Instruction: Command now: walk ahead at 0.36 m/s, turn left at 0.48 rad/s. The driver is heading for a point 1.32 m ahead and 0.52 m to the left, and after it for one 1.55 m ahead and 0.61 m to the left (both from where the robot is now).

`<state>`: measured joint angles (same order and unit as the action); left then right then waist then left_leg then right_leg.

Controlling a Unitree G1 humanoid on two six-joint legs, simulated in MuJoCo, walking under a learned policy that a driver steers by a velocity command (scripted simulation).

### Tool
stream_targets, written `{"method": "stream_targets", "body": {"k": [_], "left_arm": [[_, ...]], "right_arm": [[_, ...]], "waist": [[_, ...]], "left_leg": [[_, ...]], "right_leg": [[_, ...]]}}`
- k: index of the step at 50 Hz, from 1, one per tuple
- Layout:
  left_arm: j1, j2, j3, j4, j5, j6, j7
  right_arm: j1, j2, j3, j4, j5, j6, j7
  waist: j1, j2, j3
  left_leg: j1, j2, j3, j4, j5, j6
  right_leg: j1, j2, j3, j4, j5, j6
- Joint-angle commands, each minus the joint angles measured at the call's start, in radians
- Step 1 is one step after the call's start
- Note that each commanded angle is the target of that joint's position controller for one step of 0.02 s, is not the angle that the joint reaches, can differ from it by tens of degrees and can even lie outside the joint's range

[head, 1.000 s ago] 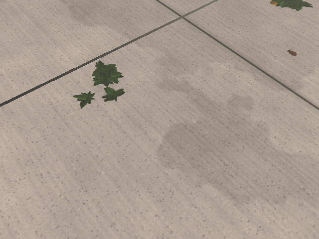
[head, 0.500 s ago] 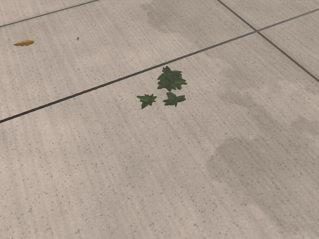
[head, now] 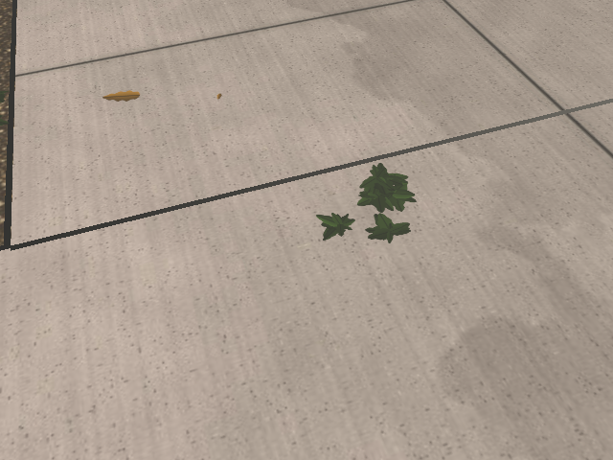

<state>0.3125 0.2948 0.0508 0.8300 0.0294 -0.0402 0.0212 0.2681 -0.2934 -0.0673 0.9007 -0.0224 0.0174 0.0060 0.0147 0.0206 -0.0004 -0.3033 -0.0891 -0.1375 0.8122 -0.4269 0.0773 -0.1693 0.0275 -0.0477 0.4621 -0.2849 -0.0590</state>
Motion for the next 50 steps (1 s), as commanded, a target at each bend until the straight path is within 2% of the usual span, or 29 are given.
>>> {"method": "stream_targets", "body": {"k": [1, 3, 5, 10, 13, 14, 16, 18, 19, 20, 21, 22, 23, 24, 25, 27, 29, 31, 33, 36, 40, 42, 44, 45, 46, 47, 48, 49, 50], "left_arm": [[0.021, 0.113, 0.025, -0.037, -0.008, -0.017, 0.005], [0.045, 0.086, 0.016, -0.022, -0.006, -0.034, 0.004], [0.104, 0.071, 0.013, 0.005, -0.005, -0.042, -0.006], [0.160, 0.053, 0.003, 0.046, -0.003, -0.048, -0.014], [0.184, 0.067, 0.002, 0.076, -0.008, -0.050, -0.007], [0.189, 0.073, 0.002, 0.087, -0.009, -0.047, -0.003], [0.183, 0.096, 0.005, 0.103, -0.013, -0.042, 0.006], [0.159, 0.126, 0.011, 0.106, -0.011, -0.029, 0.013], [0.143, 0.133, 0.012, 0.100, -0.013, -0.024, 0.011], [0.127, 0.129, 0.012, 0.080, -0.009, -0.024, 0.004], [0.169, -0.005, -0.012, 0.018, -0.013, -0.029, -0.021], [0.057, 0.099, 0.011, -0.027, -0.019, -0.039, -0.023], [-0.026, 0.098, 0.010, -0.054, -0.024, -0.051, -0.025], [-0.020, 0.089, 0.004, -0.051, -0.022, -0.063, -0.024], [-0.011, 0.082, 0.005, -0.036, -0.011, -0.057, -0.021], [0.036, 0.066, 0.003, -0.028, 0.018, -0.019, -0.026], [0.014, 0.048, 0.002, -0.043, 0.025, 0.006, -0.035], [-0.073, 0.042, 0.001, -0.079, 0.024, 0.016, -0.039], [-0.175, 0.048, 0.002, -0.115, 0.020, 0.019, -0.040], [-0.279, 0.049, -0.002, -0.152, 0.017, 0.017, -0.044], [-0.409, 0.044, -0.016, -0.204, 0.009, 0.007, -0.052], [-0.446, 0.050, -0.021, -0.229, 0.003, -0.002, -0.053], [-0.378, 0.071, -0.016, -0.221, -0.001, -0.009, -0.047], [-0.282, 0.095, -0.006, -0.192, -0.004, -0.014, -0.037], [-0.142, 0.129, 0.008, -0.151, -0.007, -0.022, -0.024], [0.019, 0.165, 0.021, -0.120, 0.005, -0.035, -0.007], [0.128, 0.240, 0.038, -0.117, 0.032, -0.037, 0.009], [0.082, 0.258, 0.050, -0.111, 0.018, -0.022, 0.001], [-0.014, 0.153, 0.033, -0.126, 0.003, -0.017, -0.008]], "right_arm": [[-0.104, -0.086, -0.016, -0.090, -0.009, -0.039, 0.027], [-0.100, -0.067, -0.010, -0.079, -0.017, -0.032, 0.045], [-0.138, -0.044, -0.002, -0.094, -0.012, -0.026, 0.055], [-0.304, -0.015, 0.020, -0.160, -0.015, -0.025, 0.073], [-0.399, 0.009, 0.040, -0.204, -0.017, -0.028, 0.085], [-0.407, 0.008, 0.042, -0.211, -0.018, -0.028, 0.085], [-0.356, -0.010, 0.038, -0.201, -0.021, -0.028, 0.077], [-0.177, -0.048, 0.019, -0.153, -0.020, -0.032, 0.062], [-0.024, -0.082, 0.000, -0.107, -0.024, -0.039, 0.051], [0.127, -0.144, -0.029, -0.064, -0.031, -0.040, 0.032], [0.090, -0.229, -0.051, -0.085, -0.026, -0.032, 0.014], [0.126, -0.237, -0.057, -0.097, 0.000, -0.022, 0.012], [0.068, -0.205, -0.051, -0.076, 0.008, -0.021, 0.003], [0.021, -0.157, -0.041, -0.075, 0.015, -0.028, 0.000], [-0.022, -0.128, -0.034, -0.079, 0.012, -0.039, -0.003], [-0.045, -0.095, -0.021, -0.080, 0.019, -0.059, -0.006], [-0.013, -0.106, -0.022, -0.068, 0.026, -0.077, -0.002], [0.029, -0.126, -0.026, -0.060, 0.024, -0.079, -0.002], [0.087, -0.125, -0.026, -0.049, 0.021, -0.077, -0.002], [0.165, -0.124, -0.025, -0.033, 0.020, -0.076, -0.006], [0.242, -0.124, -0.022, -0.017, 0.012, -0.072, -0.019], [0.255, -0.136, -0.024, -0.016, 0.006, -0.071, -0.028], [0.206, -0.155, -0.028, -0.029, 0.005, -0.072, -0.036], [0.166, -0.168, -0.031, -0.038, 0.004, -0.075, -0.033], [0.148, -0.178, -0.032, -0.041, 0.007, -0.082, -0.023], [0.135, -0.156, -0.026, -0.050, 0.015, -0.094, -0.011], [0.197, -0.043, -0.001, -0.079, 0.034, -0.102, -0.010], [0.281, -0.072, -0.004, -0.086, 0.031, -0.097, -0.012], [0.250, -0.110, -0.009, -0.048, 0.000, -0.082, -0.017]], "waist": [[-0.002, -0.089, 0.148], [0.006, -0.113, 0.111], [0.020, -0.108, 0.097], [0.051, -0.113, 0.137], [0.067, -0.122, 0.150], [0.062, -0.125, 0.147], [0.022, -0.145, 0.102], [-0.065, -0.161, -0.011], [-0.128, -0.148, -0.096], [-0.195, -0.073, -0.175], [-0.094, 0.170, -0.256], [-0.151, 0.063, -0.308], [-0.121, 0.021, -0.139], [-0.076, -0.020, -0.037], [-0.032, -0.055, 0.010], [0.022, -0.043, 0.004], [0.029, -0.033, 0.009], [0.007, -0.012, 0.039], [-0.030, 0.006, 0.065], [-0.072, 0.022, 0.060], [-0.117, 0.035, 0.060], [-0.120, 0.047, 0.062], [-0.070, 0.061, 0.048], [-0.022, 0.065, 0.010], [0.041, 0.039, -0.066], [0.116, 0.006, -0.167], [0.107, -0.172, -0.308], [0.036, -0.336, -0.368], [0.003, -0.151, -0.189]], "left_leg": [[-0.415, 0.083, -0.003, 0.201, 0.114, -0.007], [-0.411, 0.094, 0.040, 0.268, 0.201, -0.021], [-0.451, 0.101, 0.062, 0.294, 0.249, -0.025], [-0.470, 0.103, 0.156, 0.102, 0.327, -0.048], [-0.386, 0.099, 0.249, -0.086, 0.343, -0.025], [-0.347, 0.090, 0.269, -0.135, 0.330, -0.008], [-0.224, 0.038, 0.308, -0.189, 0.284, 0.039], [-0.030, -0.020, 0.310, -0.205, 0.214, 0.099], [0.168, -0.036, 0.276, -0.257, 0.221, 0.135], [0.395, 0.061, 0.124, -0.323, 0.116, 0.180], [0.679, 0.375, -0.393, -0.361, 0.023, 0.301], [0.670, 0.431, -0.650, -0.508, 0.018, 0.352], [0.548, 0.393, -0.471, -0.550, 0.088, 0.312], [0.391, 0.358, -0.366, -0.573, 0.236, 0.283], [0.285, 0.301, -0.282, -0.581, 0.373, 0.250], [0.180, 0.237, -0.185, -0.593, 0.533, 0.235], [0.136, 0.204, -0.150, -0.604, 0.565, 0.229], [0.110, 0.180, -0.147, -0.627, 0.511, 0.207], [0.134, 0.172, -0.165, -0.636, 0.503, 0.182], [0.223, 0.169, -0.185, -0.608, 0.579, 0.149], [0.337, 0.178, -0.214, -0.547, 0.713, 0.146], [0.374, 0.195, -0.241, -0.514, 0.770, 0.143], [0.340, 0.198, -0.248, -0.468, 0.842, 0.110], [0.295, 0.181, -0.235, -0.391, 0.965, 0.082], [0.261, 0.143, -0.213, -0.238, 1.022, 0.060], [0.141, 0.094, -0.176, -0.024, 0.858, 0.043], [-0.064, -0.006, -0.064, 0.283, 0.276, 0.016], [-0.232, -0.079, -0.011, 0.453, -0.108, 0.005], [-0.286, 0.007, -0.022, 0.503, -0.012, 0.008]], "right_leg": [[0.163, -0.329, 0.418, -0.382, -0.339, -0.077], [0.182, -0.271, 0.239, -0.362, -0.078, -0.056], [0.214, -0.256, 0.140, -0.336, 0.110, -0.046], [0.206, -0.237, -0.016, -0.322, 0.410, -0.047], [0.208, -0.249, -0.082, -0.315, 0.530, -0.041], [0.224, -0.255, -0.102, -0.297, 0.603, -0.038], [0.259, -0.266, -0.148, -0.188, 0.932, -0.029], [0.268, -0.286, -0.170, 0.066, 1.157, -0.032], [0.185, -0.289, -0.173, 0.263, 1.064, -0.028], [-0.003, -0.261, -0.184, 0.546, 0.762, -0.008], [-0.430, -0.087, -0.145, 0.902, -0.240, 0.043], [-0.533, -0.023, 0.062, 1.023, -0.232, 0.037], [-0.596, -0.087, 0.093, 0.960, -0.094, 0.026], [-0.546, -0.121, 0.078, 0.865, -0.029, 0.026], [-0.482, -0.145, 0.081, 0.797, -0.018, 0.036], [-0.380, -0.160, 0.086, 0.724, -0.037, 0.068], [-0.381, -0.162, 0.066, 0.658, -0.023, 0.093], [-0.432, -0.161, 0.049, 0.580, 0.062, 0.111], [-0.498, -0.154, 0.044, 0.492, 0.146, 0.120], [-0.549, -0.126, 0.048, 0.383, 0.239, 0.115], [-0.567, -0.076, 0.041, 0.253, 0.258, 0.098], [-0.529, -0.052, 0.046, 0.183, 0.242, 0.079], [-0.364, -0.025, 0.057, 0.092, 0.206, 0.052], [-0.204, 0.005, 0.050, 0.066, 0.160, 0.033], [-0.016, 0.015, 0.043, 0.027, 0.167, 0.010], [0.228, -0.089, 0.123, 0.006, 0.136, -0.024], [0.468, -0.375, 0.452, -0.008, 0.022, -0.090], [0.487, -0.484, 0.855, -0.144, 0.013, -0.197], [0.321, -0.439, 0.757, -0.168, -0.110, -0.192]]}}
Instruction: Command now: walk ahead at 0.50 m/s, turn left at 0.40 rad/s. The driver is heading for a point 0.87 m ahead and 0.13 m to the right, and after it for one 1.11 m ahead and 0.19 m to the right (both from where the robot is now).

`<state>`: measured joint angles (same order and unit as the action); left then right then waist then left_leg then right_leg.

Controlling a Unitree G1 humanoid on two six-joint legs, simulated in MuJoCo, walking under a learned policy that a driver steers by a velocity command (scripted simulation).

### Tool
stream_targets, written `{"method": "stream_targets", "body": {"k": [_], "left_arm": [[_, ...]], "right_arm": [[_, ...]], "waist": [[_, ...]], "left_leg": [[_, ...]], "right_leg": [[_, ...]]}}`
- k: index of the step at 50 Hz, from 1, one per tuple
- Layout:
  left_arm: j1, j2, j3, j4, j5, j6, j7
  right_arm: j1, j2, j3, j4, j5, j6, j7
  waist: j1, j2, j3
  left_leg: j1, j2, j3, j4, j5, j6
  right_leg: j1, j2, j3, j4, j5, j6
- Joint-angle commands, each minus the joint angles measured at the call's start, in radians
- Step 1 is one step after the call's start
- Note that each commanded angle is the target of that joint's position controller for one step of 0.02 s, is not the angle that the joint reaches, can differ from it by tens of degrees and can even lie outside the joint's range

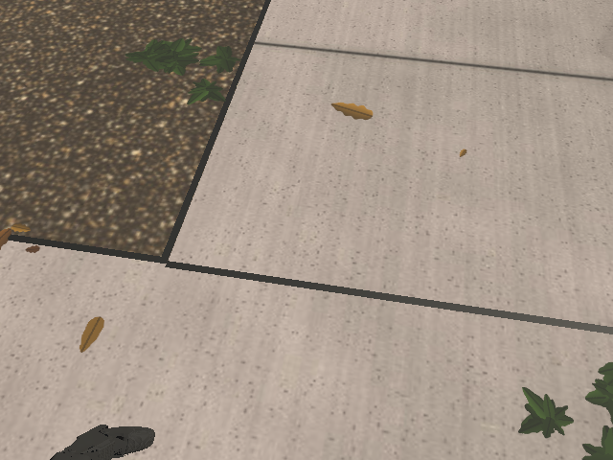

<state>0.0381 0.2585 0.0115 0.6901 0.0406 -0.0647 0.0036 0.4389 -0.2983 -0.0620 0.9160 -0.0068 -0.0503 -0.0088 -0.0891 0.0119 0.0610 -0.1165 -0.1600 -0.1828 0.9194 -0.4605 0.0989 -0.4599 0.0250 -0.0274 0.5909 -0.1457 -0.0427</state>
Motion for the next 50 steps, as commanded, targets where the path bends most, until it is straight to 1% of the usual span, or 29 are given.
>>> {"method": "stream_targets", "body": {"k": [1, 2, 4, 6, 8, 10, 13, 16, 19, 20, 21, 22, 23, 24, 25, 26, 27, 28, 29, 31, 33, 37, 41, 44, 46, 47, 48, 49, 50], "left_arm": [[0.205, 0.111, 0.055, 0.012, -0.015, 0.004, 0.002], [0.185, 0.081, 0.045, 0.024, -0.008, 0.000, -0.003], [0.216, 0.085, 0.044, 0.066, -0.012, -0.016, -0.006], [0.262, 0.091, 0.046, 0.099, -0.022, -0.038, -0.017], [0.284, 0.101, 0.049, 0.121, -0.027, -0.047, -0.021], [0.303, 0.096, 0.048, 0.140, -0.027, -0.045, -0.022], [0.340, 0.103, 0.048, 0.166, -0.033, -0.038, -0.025], [0.405, 0.135, 0.055, 0.198, -0.031, -0.034, -0.023], [0.425, 0.149, 0.058, 0.221, -0.026, -0.020, -0.015], [0.425, 0.151, 0.058, 0.228, -0.027, -0.015, -0.013], [0.429, 0.141, 0.054, 0.236, -0.031, -0.010, -0.011], [0.419, 0.118, 0.044, 0.219, -0.034, -0.011, -0.010], [0.447, 0.024, 0.019, 0.160, -0.052, -0.014, -0.017], [0.459, 0.095, 0.042, 0.168, -0.037, -0.005, -0.009], [0.390, 0.130, 0.055, 0.163, -0.026, 0.001, -0.006], [0.347, 0.102, 0.049, 0.156, -0.028, -0.005, -0.014], [0.338, 0.085, 0.047, 0.162, -0.029, -0.002, -0.018], [0.348, 0.078, 0.047, 0.169, -0.014, 0.010, -0.022], [0.364, 0.062, 0.044, 0.181, -0.006, 0.021, -0.029], [0.338, 0.052, 0.046, 0.172, -0.003, 0.034, -0.039], [0.257, 0.049, 0.046, 0.146, -0.002, 0.039, -0.043], [0.100, 0.036, 0.037, 0.096, -0.009, 0.037, -0.043], [-0.023, 0.031, 0.026, 0.057, -0.014, 0.033, -0.039], [-0.050, 0.043, 0.026, 0.042, -0.016, 0.027, -0.038], [-0.011, 0.051, 0.032, 0.049, -0.016, 0.022, -0.034], [0.055, 0.061, 0.040, 0.070, -0.013, 0.018, -0.029], [0.181, 0.071, 0.050, 0.113, -0.009, 0.011, -0.024], [0.343, 0.110, 0.068, 0.167, 0.005, 0.004, -0.016], [0.476, 0.236, 0.105, 0.185, 0.020, 0.003, -0.006]], "right_arm": [[0.005, -0.095, -0.011, -0.064, -0.025, -0.011, 0.008], [-0.032, -0.073, -0.007, -0.073, -0.025, -0.007, 0.015], [-0.051, -0.049, -0.001, -0.081, -0.036, 0.009, 0.029], [-0.066, -0.037, 0.003, -0.087, -0.038, 0.018, 0.036], [-0.137, -0.031, 0.009, -0.112, -0.040, 0.020, 0.044], [-0.236, -0.023, 0.020, -0.145, -0.041, 0.018, 0.052], [-0.376, 0.011, 0.046, -0.183, -0.034, 0.008, 0.065], [-0.450, -0.003, 0.051, -0.201, -0.027, 0.006, 0.061], [-0.451, -0.027, 0.044, -0.204, -0.030, -0.001, 0.049], [-0.396, -0.036, 0.038, -0.185, -0.035, -0.006, 0.043], [-0.273, -0.053, 0.027, -0.140, -0.043, -0.016, 0.036], [-0.105, -0.104, 0.007, -0.093, -0.058, -0.026, 0.024], [0.014, -0.202, -0.018, -0.084, -0.073, -0.026, 0.008], [0.014, -0.212, -0.028, -0.070, -0.028, -0.009, 0.006], [-0.067, -0.151, -0.014, -0.073, -0.010, -0.005, 0.009], [-0.131, -0.091, 0.000, -0.081, -0.009, -0.013, 0.013], [-0.173, -0.057, 0.008, -0.082, -0.012, -0.020, 0.014], [-0.184, -0.038, 0.014, -0.073, -0.009, -0.027, 0.011], [-0.184, -0.031, 0.016, -0.064, -0.011, -0.034, 0.010], [-0.147, -0.045, 0.011, -0.038, -0.002, -0.049, 0.010], [-0.114, -0.055, 0.006, -0.015, 0.002, -0.053, 0.010], [-0.052, -0.047, 0.010, 0.022, -0.001, -0.048, 0.012], [0.024, -0.059, 0.010, 0.063, -0.007, -0.046, 0.008], [0.037, -0.068, 0.007, 0.085, -0.018, -0.043, -0.003], [0.016, -0.077, 0.005, 0.091, -0.023, -0.042, -0.011], [0.006, -0.087, 0.003, 0.094, -0.025, -0.040, -0.013], [-0.004, -0.093, 0.001, 0.095, -0.024, -0.033, -0.014], [-0.007, -0.086, 0.006, 0.083, -0.022, -0.032, -0.016], [0.050, -0.012, 0.024, 0.038, 0.007, -0.038, -0.007]], "waist": [[0.108, -0.042, -0.132], [0.093, -0.025, -0.075], [0.074, -0.085, -0.040], [0.067, -0.097, -0.051], [0.069, -0.101, -0.035], [0.081, -0.098, -0.014], [0.112, -0.103, -0.003], [0.136, -0.102, -0.001], [0.123, -0.108, -0.002], [0.096, -0.105, -0.028], [0.042, -0.071, -0.091], [-0.025, -0.022, -0.196], [-0.038, 0.170, -0.328], [-0.028, 0.199, -0.342], [0.008, 0.099, -0.192], [0.033, 0.073, -0.108], [0.066, 0.063, -0.069], [0.093, 0.075, -0.045], [0.109, 0.071, -0.049], [0.119, 0.056, -0.047], [0.111, 0.049, -0.017], [0.080, 0.040, 0.020], [0.043, 0.041, 0.036], [0.045, 0.044, 0.044], [0.074, 0.048, 0.024], [0.104, 0.055, -0.016], [0.160, 0.042, -0.083], [0.219, 0.023, -0.171], [0.223, -0.165, -0.302]], "left_leg": [[-0.458, 0.106, 0.040, 0.361, 0.097, -0.018], [-0.443, 0.131, 0.050, 0.311, 0.125, -0.020], [-0.407, 0.150, 0.058, 0.250, 0.132, -0.028], [-0.418, 0.143, 0.062, 0.211, 0.144, -0.031], [-0.481, 0.159, 0.076, 0.148, 0.199, -0.041], [-0.514, 0.188, 0.120, 0.032, 0.276, -0.058], [-0.422, 0.203, 0.206, -0.189, 0.396, -0.072], [-0.370, 0.191, 0.239, -0.292, 0.399, -0.063], [-0.320, 0.170, 0.247, -0.362, 0.316, -0.027], [-0.239, 0.146, 0.255, -0.403, 0.292, -0.011], [-0.078, 0.122, 0.262, -0.469, 0.302, 0.013], [0.156, 0.218, 0.152, -0.481, 0.258, 0.055], [0.426, 0.520, -0.262, -0.541, 0.134, 0.145], [0.410, 0.590, -0.492, -0.644, 0.157, 0.212], [0.311, 0.528, -0.336, -0.641, 0.164, 0.187], [0.187, 0.477, -0.219, -0.671, 0.243, 0.164], [0.098, 0.425, -0.133, -0.706, 0.297, 0.126], [0.033, 0.391, -0.076, -0.730, 0.358, 0.106], [0.004, 0.371, -0.036, -0.747, 0.405, 0.102], [0.000, 0.360, 0.004, -0.773, 0.484, 0.116], [0.003, 0.353, 0.035, -0.807, 0.484, 0.125], [0.034, 0.329, 0.091, -0.818, 0.543, 0.116], [0.112, 0.344, 0.116, -0.797, 0.633, 0.107], [0.203, 0.379, 0.154, -0.765, 0.710, 0.090], [0.234, 0.387, 0.201, -0.677, 0.918, 0.066], [0.242, 0.383, 0.225, -0.574, 1.066, 0.053], [0.228, 0.360, 0.261, -0.402, 1.139, 0.036], [0.093, 0.331, 0.292, -0.182, 1.007, 0.012], [-0.258, 0.211, 0.342, 0.209, 0.589, -0.039]], "right_leg": [[0.470, -0.379, 0.575, -0.318, -0.225, -0.192], [0.385, -0.328, 0.463, -0.346, -0.145, -0.166], [0.305, -0.271, 0.328, -0.374, 0.023, -0.150], [0.312, -0.263, 0.269, -0.383, 0.160, -0.159], [0.326, -0.261, 0.216, -0.416, 0.188, -0.168], [0.325, -0.239, 0.159, -0.445, 0.194, -0.161], [0.287, -0.192, 0.072, -0.452, 0.238, -0.133], [0.339, -0.225, 0.078, -0.430, 0.290, -0.125], [0.423, -0.262, 0.084, -0.355, 0.402, -0.113], [0.438, -0.255, 0.069, -0.274, 0.511, -0.103], [0.418, -0.218, 0.029, -0.116, 0.580, -0.085], [0.287, -0.178, -0.004, 0.097, 0.443, -0.061], [-0.017, -0.061, -0.075, 0.442, -0.043, -0.015], [-0.168, 0.013, 0.005, 0.606, -0.392, -0.020], [-0.231, -0.053, 0.060, 0.639, -0.324, -0.032], [-0.215, -0.085, 0.064, 0.598, -0.249, -0.032], [-0.165, -0.111, 0.060, 0.540, -0.204, -0.027], [-0.120, -0.125, 0.055, 0.504, -0.184, -0.014], [-0.085, -0.124, 0.048, 0.493, -0.164, -0.003], [-0.098, -0.125, 0.033, 0.471, -0.122, 0.014], [-0.157, -0.140, 0.022, 0.421, -0.054, 0.032], [-0.202, -0.140, -0.003, 0.242, 0.073, 0.047], [-0.177, -0.109, -0.033, 0.089, 0.126, 0.024], [-0.163, -0.085, -0.041, 0.026, 0.076, -0.021], [-0.072, -0.042, -0.061, -0.008, 0.001, -0.062], [0.017, -0.007, -0.078, -0.020, -0.035, -0.084], [0.159, 0.034, -0.099, -0.074, -0.025, -0.107], [0.393, -0.003, -0.032, -0.094, -0.016, -0.145], [0.716, -0.278, 0.396, -0.114, -0.055, -0.274]]}}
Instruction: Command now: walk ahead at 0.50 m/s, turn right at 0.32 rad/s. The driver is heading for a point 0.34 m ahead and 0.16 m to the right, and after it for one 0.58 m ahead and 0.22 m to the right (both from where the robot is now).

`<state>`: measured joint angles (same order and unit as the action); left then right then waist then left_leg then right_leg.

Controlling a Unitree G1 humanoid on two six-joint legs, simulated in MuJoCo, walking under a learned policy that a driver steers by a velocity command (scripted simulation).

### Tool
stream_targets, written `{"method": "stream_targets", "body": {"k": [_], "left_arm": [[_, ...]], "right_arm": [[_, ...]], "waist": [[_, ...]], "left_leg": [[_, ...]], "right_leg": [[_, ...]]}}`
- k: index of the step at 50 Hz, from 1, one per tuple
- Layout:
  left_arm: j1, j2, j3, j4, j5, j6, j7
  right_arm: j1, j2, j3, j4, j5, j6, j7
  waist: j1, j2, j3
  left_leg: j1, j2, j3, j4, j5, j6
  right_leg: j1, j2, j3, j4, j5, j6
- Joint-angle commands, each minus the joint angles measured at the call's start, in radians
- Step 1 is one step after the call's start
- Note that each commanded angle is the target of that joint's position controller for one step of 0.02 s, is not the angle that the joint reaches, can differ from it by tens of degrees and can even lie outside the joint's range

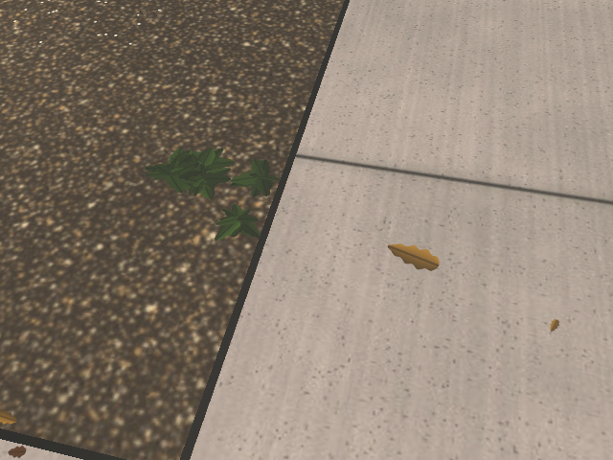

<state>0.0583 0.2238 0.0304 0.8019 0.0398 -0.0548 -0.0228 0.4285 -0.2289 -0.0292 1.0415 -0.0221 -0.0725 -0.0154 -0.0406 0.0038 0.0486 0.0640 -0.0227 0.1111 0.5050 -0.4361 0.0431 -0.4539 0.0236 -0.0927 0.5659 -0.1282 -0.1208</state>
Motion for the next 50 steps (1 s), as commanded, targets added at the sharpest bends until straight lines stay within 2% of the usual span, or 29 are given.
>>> {"method": "stream_targets", "body": {"k": [1, 2, 3, 4, 5, 7, 10, 12, 15, 20, 22, 24, 25, 26, 27, 28, 29, 30, 31, 32, 36, 38, 39, 42, 44, 47, 48, 49, 50], "left_arm": [[0.424, 0.274, 0.089, 0.081, -0.017, 0.007, 0.010], [0.318, 0.251, 0.085, 0.065, -0.038, 0.012, 0.006], [0.251, 0.193, 0.072, 0.051, -0.036, 0.014, 0.006], [0.222, 0.156, 0.063, 0.051, -0.032, 0.012, 0.008], [0.207, 0.136, 0.056, 0.057, -0.037, 0.008, 0.012], [0.226, 0.137, 0.056, 0.064, -0.038, -0.008, 0.012], [0.275, 0.170, 0.066, 0.075, -0.041, -0.014, 0.016], [0.319, 0.168, 0.066, 0.081, -0.041, -0.010, 0.016], [0.371, 0.170, 0.070, 0.083, -0.039, -0.005, 0.018], [0.423, 0.183, 0.074, 0.078, -0.023, 0.003, 0.029], [0.385, 0.201, 0.080, 0.061, -0.019, 0.004, 0.037], [0.329, 0.220, 0.085, 0.040, -0.021, -0.002, 0.034], [0.324, 0.197, 0.079, 0.032, -0.032, -0.012, 0.024], [0.357, 0.108, 0.057, -0.006, -0.059, -0.019, 0.020], [0.426, 0.109, 0.056, -0.034, -0.056, -0.012, 0.021], [0.419, 0.164, 0.062, 0.007, -0.029, 0.008, 0.030], [0.348, 0.159, 0.061, 0.009, -0.019, 0.012, 0.018], [0.319, 0.135, 0.059, 0.000, -0.019, 0.016, 0.009], [0.296, 0.132, 0.060, -0.010, -0.004, 0.026, 0.000], [0.299, 0.126, 0.058, -0.008, 0.001, 0.039, -0.010], [0.205, 0.110, 0.051, -0.057, -0.003, 0.059, -0.031], [0.137, 0.105, 0.046, -0.083, -0.002, 0.060, -0.038], [0.106, 0.099, 0.043, -0.096, -0.004, 0.059, -0.040], [0.030, 0.060, 0.021, -0.124, -0.008, 0.050, -0.048], [-0.004, 0.056, 0.015, -0.136, -0.004, 0.046, -0.050], [0.050, 0.088, 0.022, -0.124, 0.010, 0.038, -0.037], [0.120, 0.105, 0.031, -0.099, 0.017, 0.028, -0.030], [0.226, 0.122, 0.040, -0.059, 0.028, 0.013, -0.020], [0.314, 0.198, 0.057, -0.043, 0.039, 0.000, -0.005]], "right_arm": [[0.052, -0.111, -0.022, -0.092, 0.008, -0.023, 0.009], [-0.043, -0.136, -0.030, -0.122, -0.008, -0.026, 0.014], [-0.106, -0.130, -0.027, -0.143, -0.004, -0.038, 0.020], [-0.127, -0.117, -0.027, -0.150, -0.003, -0.038, 0.021], [-0.125, -0.109, -0.025, -0.159, -0.015, -0.024, 0.020], [-0.114, -0.086, -0.020, -0.166, -0.028, 0.006, 0.023], [-0.207, -0.079, -0.018, -0.210, -0.027, 0.025, 0.026], [-0.309, -0.081, -0.017, -0.249, -0.024, 0.027, 0.028], [-0.411, -0.076, -0.011, -0.289, -0.016, 0.024, 0.035], [-0.526, -0.089, -0.002, -0.351, -0.003, 0.012, 0.037], [-0.481, -0.113, -0.008, -0.353, 0.000, 0.002, 0.034], [-0.307, -0.151, -0.024, -0.307, 0.001, -0.013, 0.020], [-0.178, -0.199, -0.040, -0.282, -0.013, -0.028, 0.006], [-0.040, -0.285, -0.059, -0.288, -0.038, -0.028, -0.012], [-0.076, -0.321, -0.072, -0.283, -0.029, -0.008, -0.011], [-0.148, -0.223, -0.056, -0.301, -0.023, 0.003, -0.004], [-0.196, -0.140, -0.037, -0.311, -0.014, 0.002, 0.000], [-0.221, -0.111, -0.027, -0.307, -0.016, 0.000, 0.002], [-0.208, -0.105, -0.024, -0.293, -0.013, -0.007, -0.001], [-0.197, -0.105, -0.024, -0.282, -0.010, -0.015, 0.000], [-0.143, -0.125, -0.035, -0.253, 0.006, -0.041, 0.010], [-0.122, -0.125, -0.037, -0.240, 0.005, -0.040, 0.011], [-0.121, -0.123, -0.037, -0.236, 0.004, -0.038, 0.010], [-0.128, -0.133, -0.039, -0.228, 0.009, -0.031, 0.007], [-0.086, -0.148, -0.041, -0.209, 0.011, -0.024, 0.005], [-0.063, -0.180, -0.049, -0.189, 0.015, -0.005, -0.004], [-0.066, -0.182, -0.048, -0.182, 0.023, 0.002, -0.011], [-0.068, -0.184, -0.047, -0.181, 0.028, 0.009, -0.013], [-0.028, -0.154, -0.038, -0.207, 0.026, 0.009, -0.011]], "waist": [[0.144, -0.205, -0.339], [0.106, -0.109, -0.191], [0.091, -0.040, -0.092], [0.061, -0.005, -0.028], [0.029, -0.013, -0.008], [0.010, -0.030, -0.033], [0.022, -0.039, -0.011], [0.054, -0.046, 0.012], [0.096, -0.061, 0.003], [0.133, -0.077, -0.006], [0.096, -0.089, -0.014], [0.012, -0.073, -0.080], [-0.048, 0.000, -0.169], [-0.078, 0.143, -0.332], [-0.007, 0.325, -0.365], [0.020, 0.139, -0.220], [0.014, 0.030, -0.115], [0.030, 0.036, -0.060], [0.038, 0.082, -0.038], [0.046, 0.102, -0.034], [0.050, 0.089, -0.040], [0.041, 0.082, -0.019], [0.041, 0.078, 0.001], [0.035, 0.091, 0.012], [0.016, 0.102, -0.003], [0.034, 0.125, -0.046], [0.063, 0.112, -0.074], [0.114, 0.064, -0.131], [0.134, -0.053, -0.241]], "left_leg": [[-0.654, -0.062, -0.078, 0.828, -0.065, 0.008], [-0.743, 0.018, -0.167, 0.865, 0.011, 0.020], [-0.743, 0.062, -0.161, 0.808, 0.100, 0.019], [-0.704, 0.092, -0.161, 0.728, 0.137, 0.015], [-0.648, 0.109, -0.163, 0.669, 0.148, 0.000], [-0.586, 0.107, -0.147, 0.609, 0.151, -0.030], [-0.636, 0.110, -0.123, 0.488, 0.226, -0.071], [-0.684, 0.110, -0.118, 0.379, 0.308, -0.092], [-0.693, 0.091, -0.120, 0.248, 0.407, -0.100], [-0.669, 0.047, -0.127, 0.115, 0.392, -0.086], [-0.560, 0.033, -0.142, 0.042, 0.337, -0.066], [-0.296, -0.006, -0.127, -0.046, 0.286, -0.032], [-0.092, 0.078, -0.201, -0.090, 0.262, 0.006], [0.167, 0.349, -0.494, -0.128, 0.053, 0.067], [0.216, 0.485, -0.885, -0.245, 0.007, 0.162], [0.090, 0.455, -0.796, -0.234, -0.071, 0.163], [-0.031, 0.392, -0.632, -0.250, -0.016, 0.143], [-0.116, 0.342, -0.499, -0.282, 0.109, 0.116], [-0.157, 0.308, -0.409, -0.297, 0.205, 0.100], [-0.177, 0.280, -0.339, -0.307, 0.289, 0.090], [-0.152, 0.288, -0.205, -0.344, 0.461, 0.113], [-0.139, 0.280, -0.141, -0.358, 0.495, 0.116], [-0.144, 0.271, -0.099, -0.351, 0.587, 0.113], [-0.183, 0.229, 0.038, -0.293, 0.800, 0.084], [-0.160, 0.233, 0.054, -0.250, 0.888, 0.072], [-0.077, 0.254, 0.046, -0.103, 1.049, 0.059], [-0.073, 0.253, 0.042, -0.006, 1.050, 0.049], [-0.110, 0.218, 0.071, 0.162, 0.952, 0.025], [-0.288, 0.173, 0.085, 0.414, 0.563, -0.008]], "right_leg": [[0.772, -0.393, 0.843, -0.265, -0.041, -0.274], [0.656, -0.354, 0.718, -0.277, -0.111, -0.249], [0.514, -0.325, 0.603, -0.304, -0.073, -0.221], [0.403, -0.276, 0.521, -0.331, 0.003, -0.185], [0.323, -0.231, 0.457, -0.348, 0.071, -0.159], [0.268, -0.192, 0.395, -0.359, 0.166, -0.155], [0.239, -0.160, 0.363, -0.390, 0.154, -0.157], [0.257, -0.146, 0.369, -0.398, 0.143, -0.140], [0.314, -0.130, 0.374, -0.369, 0.178, -0.111], [0.416, -0.149, 0.426, -0.278, 0.311, -0.095], [0.404, -0.158, 0.457, -0.231, 0.341, -0.068], [0.339, -0.119, 0.454, -0.080, 0.431, -0.029], [0.261, -0.049, 0.399, 0.122, 0.363, -0.003], [0.079, 0.036, 0.283, 0.411, 0.021, 0.031], [-0.144, 0.118, 0.195, 0.584, -0.443, 0.035], [-0.205, 0.019, 0.206, 0.670, -0.369, 0.030], [-0.193, -0.013, 0.198, 0.653, -0.281, 0.036], [-0.167, -0.042, 0.188, 0.610, -0.234, 0.045], [-0.153, -0.064, 0.180, 0.581, -0.215, 0.055], [-0.137, -0.069, 0.168, 0.583, -0.197, 0.064], [-0.214, -0.087, 0.152, 0.564, -0.102, 0.087], [-0.261, -0.095, 0.139, 0.506, -0.041, 0.098], [-0.260, -0.091, 0.123, 0.451, -0.012, 0.104], [-0.131, -0.070, 0.044, 0.216, 0.094, 0.098], [-0.053, -0.040, 0.010, 0.113, 0.099, 0.082], [0.040, 0.009, 0.004, 0.020, 0.007, 0.037], [0.116, 0.027, 0.014, -0.040, 0.021, 0.019], [0.262, 0.039, 0.023, -0.147, 0.146, 0.001], [0.502, -0.144, 0.192, -0.103, 0.546, -0.037]]}}
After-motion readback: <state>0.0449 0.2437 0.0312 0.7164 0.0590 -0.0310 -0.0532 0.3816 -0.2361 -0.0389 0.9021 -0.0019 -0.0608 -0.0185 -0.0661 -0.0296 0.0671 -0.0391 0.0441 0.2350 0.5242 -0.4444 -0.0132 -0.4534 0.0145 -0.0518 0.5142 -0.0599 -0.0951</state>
